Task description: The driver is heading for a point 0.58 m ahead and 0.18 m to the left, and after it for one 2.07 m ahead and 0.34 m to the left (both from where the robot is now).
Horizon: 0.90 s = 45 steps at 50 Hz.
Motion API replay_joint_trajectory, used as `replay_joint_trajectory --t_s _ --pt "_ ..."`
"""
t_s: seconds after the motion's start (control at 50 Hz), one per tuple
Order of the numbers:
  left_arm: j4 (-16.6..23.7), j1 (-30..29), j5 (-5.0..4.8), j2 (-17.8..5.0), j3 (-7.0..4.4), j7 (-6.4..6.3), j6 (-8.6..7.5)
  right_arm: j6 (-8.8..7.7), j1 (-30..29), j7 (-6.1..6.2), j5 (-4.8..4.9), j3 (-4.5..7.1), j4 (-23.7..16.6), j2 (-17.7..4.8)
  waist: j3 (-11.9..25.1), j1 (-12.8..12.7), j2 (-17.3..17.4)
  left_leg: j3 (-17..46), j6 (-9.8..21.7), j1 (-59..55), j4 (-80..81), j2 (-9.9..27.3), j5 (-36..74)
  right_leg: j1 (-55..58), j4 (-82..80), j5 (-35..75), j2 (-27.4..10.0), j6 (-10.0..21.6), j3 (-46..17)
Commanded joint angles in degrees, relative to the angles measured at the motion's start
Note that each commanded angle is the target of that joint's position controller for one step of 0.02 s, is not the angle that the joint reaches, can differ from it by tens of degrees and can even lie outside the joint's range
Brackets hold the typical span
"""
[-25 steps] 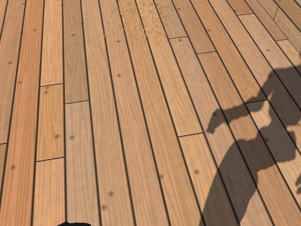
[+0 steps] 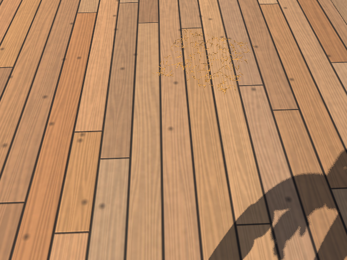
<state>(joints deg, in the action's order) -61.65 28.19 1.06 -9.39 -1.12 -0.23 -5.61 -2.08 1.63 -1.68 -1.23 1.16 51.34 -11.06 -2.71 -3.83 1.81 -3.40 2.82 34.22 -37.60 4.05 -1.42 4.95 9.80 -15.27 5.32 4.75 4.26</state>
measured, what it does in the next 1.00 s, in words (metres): walks ahead: left foot, then right foot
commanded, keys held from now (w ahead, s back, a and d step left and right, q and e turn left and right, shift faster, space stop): w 0.48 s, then w+q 0.52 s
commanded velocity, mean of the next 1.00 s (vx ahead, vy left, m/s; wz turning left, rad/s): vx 0.50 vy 0.00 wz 0.19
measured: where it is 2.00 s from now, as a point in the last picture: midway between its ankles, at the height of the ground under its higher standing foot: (143, 142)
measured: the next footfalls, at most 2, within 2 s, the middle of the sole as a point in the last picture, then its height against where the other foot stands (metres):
left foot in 0.10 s outside the picture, level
right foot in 0.68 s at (214, 246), level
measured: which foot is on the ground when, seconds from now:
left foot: up 0.00-0.08, down 0.10-0.68, up 0.70-1.00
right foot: down 0.00-0.12, up 0.14-0.66, down 0.68-1.00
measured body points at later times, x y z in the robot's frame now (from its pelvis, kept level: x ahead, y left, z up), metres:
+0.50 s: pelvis +0.26 +0.04 +0.00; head +0.28 +0.04 +0.45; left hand +0.41 +0.27 -0.13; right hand +0.18 -0.19 -0.14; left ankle +0.19 +0.10 -0.74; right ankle +0.42 -0.11 -0.69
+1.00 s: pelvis +0.52 +0.00 +0.01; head +0.54 +0.00 +0.45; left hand +0.44 +0.24 -0.14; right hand +0.69 -0.22 -0.13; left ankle +0.59 +0.16 -0.67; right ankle +0.49 -0.08 -0.74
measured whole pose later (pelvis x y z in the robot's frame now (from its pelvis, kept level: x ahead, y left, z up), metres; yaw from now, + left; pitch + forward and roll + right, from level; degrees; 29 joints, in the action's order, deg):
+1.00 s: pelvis +0.52 +0.00 +0.01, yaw +14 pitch +0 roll -1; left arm -57.8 22.6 1.1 -11.3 -3.1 -0.7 -6.2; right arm -0.4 8.7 -2.4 -1.7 4.2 51.4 -13.5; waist -2.1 -1.1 2.2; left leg -0.8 3.9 37.8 -55.4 5.4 -4.7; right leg -2.5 15.3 -13.1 1.0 3.1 13.8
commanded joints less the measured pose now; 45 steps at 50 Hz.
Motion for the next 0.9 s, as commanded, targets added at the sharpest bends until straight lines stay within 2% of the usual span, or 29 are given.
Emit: replay_joint_trajectory --t_s 0.02,0.06,0.08,0.1,0.12,0.14,0.16,0.18,0.2,0.24,0.26,0.3,0.36,0.48,0.56,0.6,0.62,0.64,0.66,0.68,0.7,0.72,0.74,0.76,0.78,0.8,0.82,0.86,0.9 --pt "0.2 4.1 0.52 -8.4 -1.49 -0.81 -0.11 -1.25 -5.9 0.18 0.06 0.76 -4.9 -4.0 -4.2 1.0 -5.6 -0.9 1.8 2.4 3.5 -1.4 -3.6 2.3 1.5 33.8 -18.4 6.7 -7.6" --pt "0.3 2.1 0.64 -9.1 -1.72 -1.07 0.01 -1.85 -1.4 0.61 0.08 1.29 -3.8 -4.6 -2.0 3.7 -6.0 -2.1 3.7 -5.9 6.4 -4.1 -8.0 2.5 7.8 46.6 -18.3 5.5 -6.1" --pt "0.2 1.3 0.56 -9.6 -1.84 -1.01 0.15 -2.24 5.1 1.03 0.01 1.89 -1.7 -5.4 1.3 6.3 -5.9 -3.0 4.9 -13.8 8.6 -6.1 -8.5 1.8 15.1 52.4 -17.4 4.7 -5.2" --pt "0.5 0.3 0.2 -9.4 -1.71 -0.86 0.25 -2.82 15.1 1.6 -0.55 2.8 1.7 -7.0 6.4 10.4 -4.3 -2.1 6.6 -26.9 11.2 -5.8 -5.9 -3.5 26.3 49.2 -15.1 3.6 -3.2" --pt "2.6 -0.1 -0.39 -7.7 -1.1 -0.67 0.08 -3.23 25.7 2.27 -2.03 4.22 3.7 -11.9 13.8 13.6 0.9 11.9 9.9 -42.2 11.7 7.0 -10.0 -16.0 43.5 29.2 -12.1 2.4 -1.1" --pt "2.7 6.9 -2.35 -2.7 -0.48 -0.04 0.26 -2.73 27.2 1.91 -2.02 5.26 4.1 -15.8 19.6 10.0 13.0 39.7 18.5 -54.7 18.8 21.5 -12.5 -36.0 63.9 -14.7 -0.8 0.2 0.1" --pt "2.7 1.6 -0.6 -8.3 -1.95 -0.25 0.55 -2.06 22.2 1.42 0.24 4.77 3.4 -12.6 14.0 9.2 2.7 39.0 16.3 -48.9 21.9 18.1 -17.2 -41.2 66.8 -12.3 -4.1 1.2 -7.3" --pt "4.6 -3.6 -0.42 -8.0 -2.13 0.07 0.28 -2.15 16.0 1.22 0.71 3.84 2.4 -9.5 6.2 7.0 1.5 29.9 14.3 -40.3 23.5 16.2 -15.7 -42.3 64.7 -6.3 -6.5 1.4 -7.1" --pt "5.0 -5.7 -0.33 -7.0 -2.05 0.22 0.16 -2.6 13.3 0.98 0.48 3.11 2.3 -6.6 2.7 5.5 -0.8 24.4 12.6 -33.6 25.7 13.7 -9.8 -40.1 61.6 -2.8 -8.3 1.2 -6.9" --pt "4.5 -4.8 0.97 -4.9 -1.92 0.78 1.55 -3.3 13.3 1.37 0.59 2.07 3.8 -3.4 0.9 2.4 0.6 16.4 9.6 -26.4 27.9 9.3 -3.6 -34.7 56.9 -0.8 -10.2 0.0 -6.5" --pt "4.5 -4.5 1.12 -4.2 -1.92 1.11 2.16 -3.75 15.1 1.51 0.58 1.93 4.6 -3.3 1.1 2.0 1.0 14.8 9.5 -25.4 28.3 8.7 -0.8 -33.5 55.8 -0.4 -10.1 -0.6 -5.9" --pt "5.4 -6.7 1.26 -4.0 -2.04 1.55 2.99 -4.37 18.0 1.7 0.8 2.14 6.0 -4.9 0.2 1.5 0.9 12.1 9.7 -25.0 29.4 7.8 2.6 -35.4 53.5 1.5 -10.5 -1.5 -4.8" --pt "8.2 -14.7 1.04 -4.8 -2.07 1.8 3.57 -4.33 21.3 1.75 0.71 2.1 6.9 -5.9 -2.1 2.7 1.0 9.9 9.3 -26.3 31.5 6.8 3.0 -41.3 47.4 7.5 -11.8 -2.8 -3.5" --pt "12.2 -27.2 0.15 -4.1 -1.18 1.91 3.28 -4.17 27.6 1.98 0.59 1.56 8.5 -5.6 -3.3 6.1 1.7 6.5 7.9 -31.9 30.9 5.8 10.4 -41.8 31.3 15.3 -10.1 -3.3 -0.6" --pt "14.8 -32.6 0.15 -5.1 -1.23 1.71 2.63 -3.64 30.7 2.56 -0.01 1.63 9.7 -6.2 -4.2 7.4 1.8 9.4 9.4 -38.9 26.9 7.9 16.0 -42.9 26.0 12.5 -8.7 -2.5 -1.0" --pt "15.4 -32.1 -0.03 -5.9 -1.46 1.59 1.91 -3.41 29.5 2.88 -0.35 2.01 9.5 -7.3 -3.7 6.3 2.1 10.5 9.2 -40.5 23.8 8.8 20.7 -40.1 23.5 8.6 -7.7 -1.6 -1.3" --pt "14.9 -29.4 -0.16 -6.4 -1.71 1.39 1.48 -3.35 27.9 2.93 -0.44 2.19 9.1 -7.7 -2.7 4.7 2.3 10.2 8.4 -39.7 21.0 8.5 25.4 -35.2 21.5 6.6 -6.6 -1.0 -1.1" --pt "13.3 -24.1 -0.13 -7.3 -2.21 1.0 1.02 -3.33 26.6 2.82 -0.3 2.39 8.9 -8.3 -0.2 2.4 2.5 9.7 7.5 -38.3 15.5 7.4 31.2 -27.5 19.3 5.4 -4.8 -0.2 -0.3" --pt "10.4 -14.6 0.34 -8.8 -3.03 0.41 0.32 -3.3 25.3 2.53 0.18 2.36 8.6 -8.1 4.9 -1.6 0.4 7.7 6.2 -34.2 5.1 4.6 30.3 -14.6 15.6 8.5 -4.5 1.1 -0.3" --pt "8.7 -4.5 1.97 -13.3 -4.37 -0.43 -0.29 -3.53 24.5 2.23 1.01 1.79 6.6 -6.1 12.5 -4.9 -3.9 5.9 5.0 -23.0 -10.3 1.3 14.6 1.0 14.9 4.0 -15.5 3.8 -11.4" --pt "9.0 -1.9 2.82 -19.2 -5.79 -0.29 0.09 -3.16 31.6 2.28 3.42 0.63 5.4 0.8 20.6 -1.9 -16.6 0.7 2.5 -3.2 -30.2 -8.2 -25.5 16.2 10.2 1.2 -32.4 10.6 -36.1" --pt "10.0 -6.0 1.08 -15.0 -5.16 -0.02 1.13 -2.53 28.8 2.66 1.61 2.37 6.0 -6.1 18.0 -1.3 -8.5 6.2 3.5 0.9 -35.9 -5.6 -26.9 10.1 6.3 -4.4 -30.7 10.3 -40.0" --pt "11.0 -12.1 0.62 -10.8 -3.92 0.06 1.11 -2.3 24.1 2.38 1.12 2.88 4.8 -6.4 9.0 1.0 -5.2 6.9 3.7 2.0 -35.5 -2.8 -21.5 1.4 4.8 -5.4 -28.5 8.3 -30.5" --pt "11.2 -15.1 0.56 -8.1 -3.26 0.21 0.74 -2.21 21.7 2.01 0.95 2.75 4.2 -4.9 4.5 2.0 -3.8 6.7 3.5 0.7 -33.2 -0.8 -17.7 -5.6 2.4 -1.1 -25.9 6.7 -23.5" --pt "10.8 -15.5 0.52 -6.7 -2.88 0.01 0.37 -1.65 20.7 1.63 0.35 2.98 4.0 -4.2 2.3 3.1 -5.0 6.5 3.2 -0.9 -31.3 0.3 -16.2 -9.8 1.1 2.3 -23.5 5.0 -18.1" --pt "10.0 -15.1 0.26 -5.6 -2.54 -0.32 0.09 -0.81 21.4 1.13 -0.32 3.05 3.9 -3.4 1.3 4.5 -6.2 6.2 2.7 -2.7 -30.1 1.0 -15.4 -12.7 0.2 5.2 -21.8 3.7 -13.7" --pt "9.3 -13.7 0.14 -5.2 -2.41 -0.44 -0.38 -0.06 21.7 0.74 -0.51 3.07 3.8 -2.5 1.4 5.0 -6.5 5.8 2.4 -3.5 -29.9 1.0 -14.6 -13.6 -0.2 8.0 -21.4 3.4 -11.3" --pt "8.3 -11.3 -0.33 -6.1 -2.63 -0.52 -1.27 0.9 19.3 0.18 -0.62 3.11 2.4 -1.8 0.8 5.6 -6.1 5.1 2.0 -1.0 -29.2 1.5 -12.0 -13.5 -1.2 12.4 -21.3 3.6 -7.3" --pt "7.9 -9.7 -0.18 -6.9 -2.82 -0.55 -1.62 1.42 15.2 -0.27 -0.69 3.07 0.6 -1.9 -0.1 5.4 -5.7 4.6 1.5 2.8 -27.3 2.2 -8.0 -12.7 -1.9 14.4 -21.1 3.6 -3.9"
Keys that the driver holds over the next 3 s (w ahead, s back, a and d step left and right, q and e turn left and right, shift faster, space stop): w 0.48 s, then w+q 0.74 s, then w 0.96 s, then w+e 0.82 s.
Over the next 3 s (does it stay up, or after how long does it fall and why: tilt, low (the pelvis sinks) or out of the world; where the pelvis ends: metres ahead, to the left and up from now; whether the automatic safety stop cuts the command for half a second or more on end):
stays up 1.50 0.41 -0.01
